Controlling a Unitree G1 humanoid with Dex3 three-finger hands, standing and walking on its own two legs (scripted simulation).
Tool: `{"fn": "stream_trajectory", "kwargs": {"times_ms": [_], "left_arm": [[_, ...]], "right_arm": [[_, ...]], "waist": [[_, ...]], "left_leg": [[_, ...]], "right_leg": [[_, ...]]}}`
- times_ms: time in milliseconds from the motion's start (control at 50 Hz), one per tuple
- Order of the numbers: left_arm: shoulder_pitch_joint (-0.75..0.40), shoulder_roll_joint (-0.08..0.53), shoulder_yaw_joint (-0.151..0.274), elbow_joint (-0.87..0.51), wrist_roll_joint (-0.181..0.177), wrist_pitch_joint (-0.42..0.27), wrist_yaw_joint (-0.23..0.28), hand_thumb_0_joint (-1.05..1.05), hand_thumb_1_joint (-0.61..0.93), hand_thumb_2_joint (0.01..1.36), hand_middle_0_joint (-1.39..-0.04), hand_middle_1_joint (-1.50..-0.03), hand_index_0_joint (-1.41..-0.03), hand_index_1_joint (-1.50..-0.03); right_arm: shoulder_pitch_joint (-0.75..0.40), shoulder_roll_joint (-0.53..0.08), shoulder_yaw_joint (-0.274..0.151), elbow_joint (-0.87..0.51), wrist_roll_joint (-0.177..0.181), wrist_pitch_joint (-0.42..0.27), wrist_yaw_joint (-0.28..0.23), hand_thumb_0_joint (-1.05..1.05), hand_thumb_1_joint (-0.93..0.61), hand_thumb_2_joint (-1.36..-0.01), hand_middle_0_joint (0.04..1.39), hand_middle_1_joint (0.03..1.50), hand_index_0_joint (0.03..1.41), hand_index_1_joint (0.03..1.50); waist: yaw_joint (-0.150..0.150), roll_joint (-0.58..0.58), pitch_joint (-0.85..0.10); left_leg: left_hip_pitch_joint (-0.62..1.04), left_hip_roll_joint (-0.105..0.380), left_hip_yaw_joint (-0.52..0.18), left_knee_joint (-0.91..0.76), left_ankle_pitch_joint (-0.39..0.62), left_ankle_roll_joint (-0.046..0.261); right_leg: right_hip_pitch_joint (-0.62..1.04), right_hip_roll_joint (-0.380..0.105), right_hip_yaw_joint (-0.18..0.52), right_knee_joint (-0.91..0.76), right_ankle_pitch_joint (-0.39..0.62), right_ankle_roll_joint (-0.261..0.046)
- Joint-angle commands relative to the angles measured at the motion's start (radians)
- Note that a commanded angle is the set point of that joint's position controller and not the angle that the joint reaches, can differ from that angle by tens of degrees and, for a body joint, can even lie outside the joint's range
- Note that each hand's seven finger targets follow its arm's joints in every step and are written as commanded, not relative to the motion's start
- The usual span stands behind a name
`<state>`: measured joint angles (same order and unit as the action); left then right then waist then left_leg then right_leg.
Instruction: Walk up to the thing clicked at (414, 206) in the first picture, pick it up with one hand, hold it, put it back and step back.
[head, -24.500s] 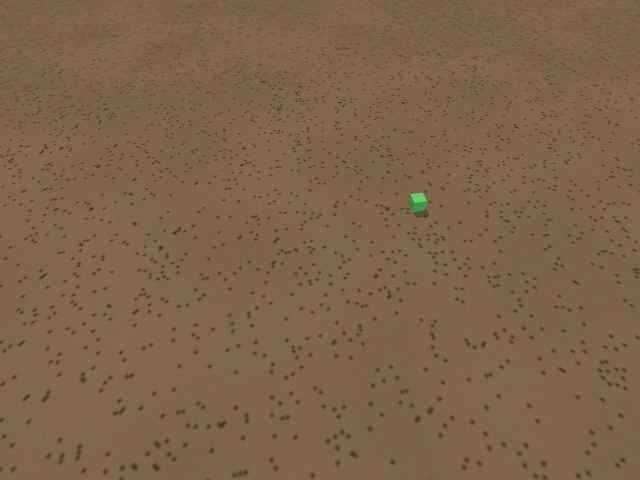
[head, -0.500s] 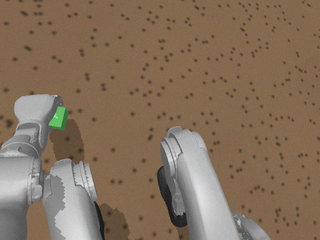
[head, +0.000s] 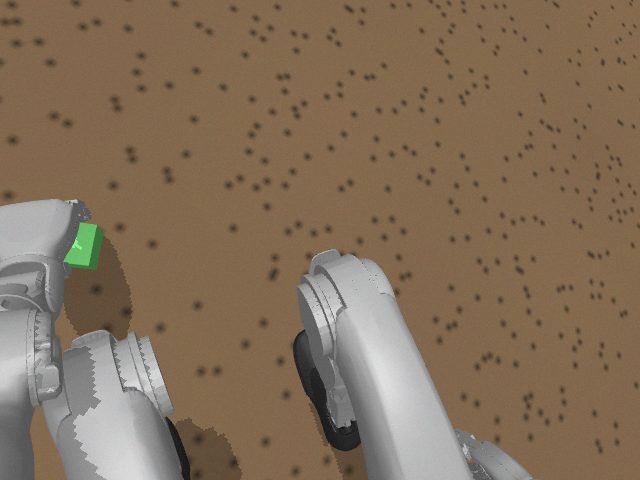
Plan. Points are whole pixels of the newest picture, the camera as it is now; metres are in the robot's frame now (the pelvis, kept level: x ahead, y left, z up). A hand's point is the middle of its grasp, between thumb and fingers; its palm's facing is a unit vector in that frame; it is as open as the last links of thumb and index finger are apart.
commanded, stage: rest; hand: left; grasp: from above
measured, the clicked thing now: (73, 245) +0.46 +0.19 -0.26
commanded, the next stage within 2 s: open in 0.54 s
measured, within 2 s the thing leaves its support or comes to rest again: neither
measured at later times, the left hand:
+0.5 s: hand (51, 253) +0.44 +0.20 -0.22, palm faces -0.44 -0.04 -0.90, open 8.2 cm
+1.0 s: hand (50, 258) +0.44 +0.21 -0.24, palm faces -0.45 -0.05 -0.89, open 10.3 cm
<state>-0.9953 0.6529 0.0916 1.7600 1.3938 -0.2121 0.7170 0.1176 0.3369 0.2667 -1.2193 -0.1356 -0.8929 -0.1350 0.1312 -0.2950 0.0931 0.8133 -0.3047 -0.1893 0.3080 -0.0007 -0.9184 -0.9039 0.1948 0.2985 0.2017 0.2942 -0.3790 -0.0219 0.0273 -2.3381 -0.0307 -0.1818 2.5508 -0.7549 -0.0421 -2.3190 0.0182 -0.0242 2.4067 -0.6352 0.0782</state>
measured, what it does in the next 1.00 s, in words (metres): stands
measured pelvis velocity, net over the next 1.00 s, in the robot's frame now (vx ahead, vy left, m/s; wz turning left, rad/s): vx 0.00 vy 0.01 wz -0.05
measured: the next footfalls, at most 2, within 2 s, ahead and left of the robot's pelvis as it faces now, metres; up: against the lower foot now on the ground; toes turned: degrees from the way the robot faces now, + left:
none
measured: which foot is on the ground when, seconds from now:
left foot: down 0.00-1.00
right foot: down 0.00-1.00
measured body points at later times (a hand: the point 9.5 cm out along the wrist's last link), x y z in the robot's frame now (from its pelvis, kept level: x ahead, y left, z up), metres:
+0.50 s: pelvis +0.00 +0.01 +0.00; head +0.24 +0.09 +0.37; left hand +0.46 +0.20 -0.17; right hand +0.02 -0.25 -0.08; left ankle +0.06 +0.13 -0.26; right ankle +0.11 -0.14 -0.26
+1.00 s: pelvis +0.00 +0.01 +0.00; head +0.26 +0.09 +0.36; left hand +0.46 +0.21 -0.19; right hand +0.02 -0.25 -0.06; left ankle +0.06 +0.13 -0.26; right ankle +0.11 -0.14 -0.26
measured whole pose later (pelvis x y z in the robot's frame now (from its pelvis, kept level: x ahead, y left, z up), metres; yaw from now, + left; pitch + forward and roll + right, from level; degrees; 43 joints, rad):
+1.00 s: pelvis +0.00 +0.01 +0.00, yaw -3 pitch +29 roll -12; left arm -1.01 0.73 0.05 1.77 1.36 -0.20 0.75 0.01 0.02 0.61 -0.73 -0.34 -0.63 -0.42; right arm 0.11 -0.34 0.17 0.76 -0.32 -0.28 0.39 0.00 -0.91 -0.91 0.19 0.30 0.20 0.29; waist -0.39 -0.06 0.11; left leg -2.32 -0.03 -0.23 2.57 -0.76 -0.03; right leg -2.27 0.02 -0.07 2.38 -0.63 0.08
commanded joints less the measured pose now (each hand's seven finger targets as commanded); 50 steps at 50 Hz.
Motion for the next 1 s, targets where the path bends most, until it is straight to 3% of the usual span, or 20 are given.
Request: {"fn": "stream_trajectory", "kwargs": {"times_ms": [0,60,220,280,320,360,440,480,560,620,660,720,800,840,880,940,980], "left_arm": [[-0.313,0.172,0.004,-0.096,-0.020,0.000,0.050,0.000,0.778,0.427,-1.260,-0.141,-1.212,-0.192],[-0.303,0.188,0.017,-0.078,-0.024,0.005,0.050,0.000,0.779,0.438,-1.261,-0.144,-1.212,-0.196],[-0.313,0.177,-0.012,-0.052,-0.015,-0.008,0.050,0.000,0.771,0.431,-1.244,-0.157,-1.200,-0.205],[-0.289,0.177,-0.017,-0.043,-0.012,-0.006,0.065,0.000,0.739,0.424,-1.220,-0.155,-1.175,-0.203],[-0.306,0.148,-0.047,-0.046,-0.014,-0.005,0.061,0.000,0.761,0.439,-1.229,-0.179,-1.187,-0.224],[-0.310,0.164,-0.038,-0.031,-0.013,-0.005,0.062,0.000,0.748,0.418,-1.223,-0.147,-1.176,-0.197],[-0.305,0.159,-0.058,-0.029,-0.011,0.007,0.078,0.000,0.691,0.399,-1.177,-0.152,-1.133,-0.199],[-0.299,0.171,-0.045,-0.015,-0.015,0.009,0.079,0.000,0.686,0.405,-1.168,-0.172,-1.128,-0.215],[-0.311,0.160,-0.072,-0.014,-0.026,0.015,0.070,0.000,0.631,0.378,-1.134,-0.150,-1.090,-0.198],[-0.312,0.185,-0.062,-0.009,-0.028,0.023,0.076,0.000,0.603,0.383,-1.127,-0.139,-1.074,-0.196],[-0.304,0.187,-0.061,-0.022,-0.030,0.025,0.076,0.000,0.443,0.513,-0.967,-0.228,-0.914,-0.296],[-0.306,0.196,-0.050,-0.026,-0.036,0.021,0.068,0.000,0.203,0.525,-0.826,-0.251,-0.754,-0.327],[-0.309,0.201,-0.048,-0.044,-0.044,0.012,0.063,0.000,0.003,0.604,-0.699,-0.324,-0.617,-0.409],[-0.314,0.210,-0.057,-0.074,-0.047,0.007,0.066,0.000,-0.051,0.645,-0.655,-0.365,-0.571,-0.452],[-0.315,0.220,-0.042,-0.099,-0.045,0.003,0.071,0.000,-0.085,0.695,-0.625,-0.401,-0.537,-0.492],[-0.304,0.197,-0.049,-0.087,-0.050,-0.003,0.070,0.000,-0.143,0.732,-0.564,-0.458,-0.481,-0.544],[-0.319,0.214,-0.046,-0.110,-0.055,-0.007,0.077,0.000,-0.196,0.766,-0.511,-0.501,-0.430,-0.585]], "right_arm": [[0.189,-0.297,-0.082,-0.007,0.004,-0.008,0.006,0.000,-0.916,-0.906,0.200,0.300,0.200,0.300],[0.196,-0.295,-0.071,-0.004,0.006,-0.015,0.013,0.000,-0.916,-0.906,0.200,0.300,0.200,0.300],[0.196,-0.307,-0.054,-0.017,0.001,-0.034,0.031,0.000,-0.913,-0.906,0.200,0.300,0.200,0.300],[0.172,-0.308,-0.053,-0.021,0.003,-0.035,0.034,0.000,-0.913,-0.907,0.200,0.300,0.200,0.300],[0.160,-0.308,-0.045,-0.036,-0.003,-0.049,0.041,0.000,-0.914,-0.907,0.200,0.300,0.200,0.300],[0.177,-0.321,-0.044,-0.037,-0.003,-0.056,0.045,0.000,-0.912,-0.907,0.200,0.300,0.200,0.300],[0.150,-0.322,-0.037,-0.046,-0.002,-0.062,0.048,0.000,-0.913,-0.907,0.200,0.300,0.200,0.300],[0.171,-0.330,-0.035,-0.043,-0.003,-0.063,0.052,0.000,-0.914,-0.908,0.200,0.300,0.200,0.300],[0.144,-0.336,-0.025,-0.064,-0.003,-0.078,0.058,0.000,-0.913,-0.908,0.200,0.300,0.200,0.300],[0.140,-0.340,-0.021,-0.055,0.000,-0.082,0.057,0.000,-0.914,-0.909,0.200,0.300,0.200,0.300],[0.141,-0.343,-0.021,-0.062,0.003,-0.083,0.058,0.000,-0.908,-0.906,0.201,0.301,0.200,0.301],[0.159,-0.351,-0.021,-0.058,-0.002,-0.085,0.061,0.000,-0.908,-0.907,0.201,0.301,0.200,0.301],[0.158,-0.349,-0.013,-0.058,-0.004,-0.090,0.066,0.000,-0.909,-0.908,0.201,0.301,0.200,0.301],[0.140,-0.347,-0.013,-0.050,0.000,-0.090,0.065,0.000,-0.909,-0.909,0.201,0.301,0.200,0.301],[0.155,-0.354,-0.019,-0.045,-0.001,-0.092,0.069,0.000,-0.909,-0.909,0.201,0.301,0.200,0.301],[0.156,-0.350,-0.011,-0.053,-0.006,-0.096,0.080,0.000,-0.908,-0.908,0.201,0.301,0.201,0.301],[0.156,-0.352,-0.012,-0.036,-0.002,-0.096,0.080,0.000,-0.906,-0.907,0.201,0.301,0.201,0.301]], "waist": [[-0.034,0.339,-0.627],[-0.040,0.335,-0.622],[-0.064,0.327,-0.578],[-0.046,0.333,-0.572],[-0.064,0.316,-0.547],[-0.075,0.315,-0.543],[-0.060,0.317,-0.546],[-0.069,0.322,-0.552],[-0.082,0.316,-0.506],[-0.070,0.317,-0.501],[-0.064,0.300,-0.509],[-0.068,0.323,-0.534],[-0.070,0.352,-0.549],[-0.066,0.376,-0.543],[-0.060,0.396,-0.580],[-0.080,0.393,-0.569],[-0.077,0.393,-0.574]], "left_leg": [[0.417,-0.007,0.141,-0.275,0.192,0.060],[0.417,-0.007,0.139,-0.269,0.191,0.060],[0.414,-0.006,0.124,-0.260,0.189,0.060],[0.407,-0.002,0.112,-0.280,0.176,0.057],[0.399,-0.003,0.112,-0.268,0.165,0.058],[0.405,-0.002,0.107,-0.268,0.167,0.058],[0.407,0.005,0.089,-0.281,0.170,0.052],[0.409,0.004,0.089,-0.283,0.181,0.054],[0.387,0.003,0.092,-0.266,0.154,0.058],[0.377,0.005,0.081,-0.283,0.137,0.055],[0.375,0.006,0.079,-0.287,0.135,0.056],[0.399,0.005,0.079,-0.280,0.168,0.057],[0.436,0.007,0.075,-0.281,0.190,0.050],[0.431,0.008,0.078,-0.283,0.173,0.049],[0.476,0.011,0.071,-0.282,0.218,0.043],[0.480,0.010,0.076,-0.262,0.251,0.042],[0.463,0.009,0.077,-0.267,0.237,0.045]], "right_leg": [[0.382,0.028,-0.179,-0.215,0.203,-0.091],[0.389,0.026,-0.182,-0.210,0.204,-0.089],[0.378,0.032,-0.197,-0.208,0.209,-0.087],[0.370,0.039,-0.198,-0.214,0.191,-0.093],[0.357,0.036,-0.202,-0.210,0.181,-0.089],[0.352,0.033,-0.205,-0.211,0.181,-0.089],[0.359,0.040,-0.204,-0.212,0.190,-0.094],[0.374,0.039,-0.207,-0.213,0.200,-0.093],[0.367,0.039,-0.208,-0.218,0.183,-0.091],[0.364,0.038,-0.206,-0.225,0.160,-0.095],[0.374,0.038,-0.206,-0.230,0.161,-0.096],[0.387,0.039,-0.209,-0.223,0.189,-0.093],[0.405,0.038,-0.216,-0.216,0.214,-0.093],[0.409,0.039,-0.213,-0.221,0.200,-0.095],[0.406,0.036,-0.218,-0.207,0.234,-0.095],[0.434,0.036,-0.225,-0.195,0.276,-0.090],[0.440,0.040,-0.224,-0.211,0.260,-0.094]]}}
